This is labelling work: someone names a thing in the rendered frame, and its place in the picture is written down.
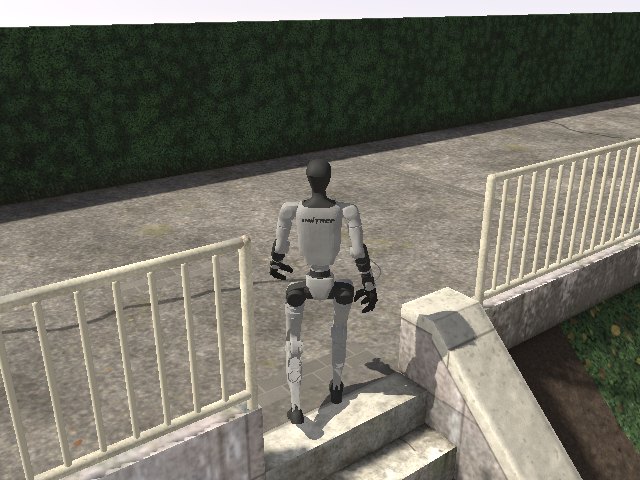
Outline left robot shin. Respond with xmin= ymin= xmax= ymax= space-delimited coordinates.
xmin=285 ymin=341 xmax=302 ymax=412

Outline right robot upper arm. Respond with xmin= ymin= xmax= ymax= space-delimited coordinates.
xmin=340 ymin=202 xmax=365 ymax=259

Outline left robot upper arm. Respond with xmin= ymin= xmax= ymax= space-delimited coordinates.
xmin=274 ymin=202 xmax=298 ymax=254

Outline left robot forearm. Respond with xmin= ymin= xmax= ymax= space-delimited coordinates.
xmin=270 ymin=239 xmax=285 ymax=269

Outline robot left hand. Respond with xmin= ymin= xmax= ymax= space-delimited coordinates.
xmin=269 ymin=263 xmax=293 ymax=280

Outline robot right thigh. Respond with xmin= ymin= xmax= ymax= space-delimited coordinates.
xmin=330 ymin=279 xmax=354 ymax=343

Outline robot right hand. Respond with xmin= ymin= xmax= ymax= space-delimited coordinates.
xmin=354 ymin=287 xmax=378 ymax=313

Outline right robot forearm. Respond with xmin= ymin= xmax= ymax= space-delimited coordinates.
xmin=355 ymin=244 xmax=376 ymax=291

